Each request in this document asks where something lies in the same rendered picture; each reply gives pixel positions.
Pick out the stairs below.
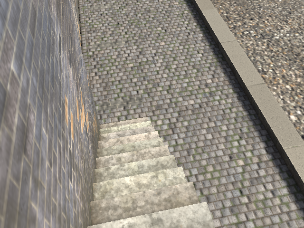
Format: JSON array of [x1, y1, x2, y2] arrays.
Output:
[[86, 117, 216, 228]]

